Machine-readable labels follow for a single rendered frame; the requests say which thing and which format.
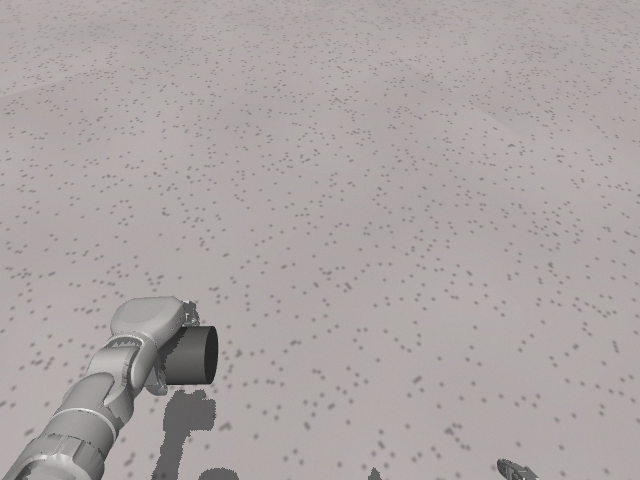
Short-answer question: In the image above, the left robot hand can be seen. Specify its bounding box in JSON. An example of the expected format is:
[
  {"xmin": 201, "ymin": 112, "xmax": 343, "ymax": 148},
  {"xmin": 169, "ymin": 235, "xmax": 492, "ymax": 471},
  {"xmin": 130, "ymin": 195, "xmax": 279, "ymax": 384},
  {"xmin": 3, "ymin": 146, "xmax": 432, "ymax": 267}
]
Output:
[{"xmin": 110, "ymin": 297, "xmax": 200, "ymax": 396}]

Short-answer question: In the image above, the right robot hand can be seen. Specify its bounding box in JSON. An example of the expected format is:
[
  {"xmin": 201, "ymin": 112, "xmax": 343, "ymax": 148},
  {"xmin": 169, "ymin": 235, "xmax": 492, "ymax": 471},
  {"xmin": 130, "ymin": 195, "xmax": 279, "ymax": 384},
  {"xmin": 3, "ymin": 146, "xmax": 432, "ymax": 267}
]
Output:
[{"xmin": 497, "ymin": 459, "xmax": 539, "ymax": 480}]

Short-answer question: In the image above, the left robot arm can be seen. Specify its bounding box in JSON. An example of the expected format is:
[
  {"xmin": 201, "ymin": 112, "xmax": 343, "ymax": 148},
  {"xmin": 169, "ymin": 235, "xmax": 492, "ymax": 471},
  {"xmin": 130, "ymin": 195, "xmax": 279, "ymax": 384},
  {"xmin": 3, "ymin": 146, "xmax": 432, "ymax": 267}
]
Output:
[{"xmin": 2, "ymin": 331, "xmax": 158, "ymax": 480}]

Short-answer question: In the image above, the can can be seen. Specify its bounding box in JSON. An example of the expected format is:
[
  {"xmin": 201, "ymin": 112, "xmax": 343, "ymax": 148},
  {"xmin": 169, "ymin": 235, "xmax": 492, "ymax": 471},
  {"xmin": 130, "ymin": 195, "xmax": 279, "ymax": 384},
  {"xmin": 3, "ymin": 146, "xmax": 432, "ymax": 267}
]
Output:
[{"xmin": 157, "ymin": 326, "xmax": 218, "ymax": 385}]

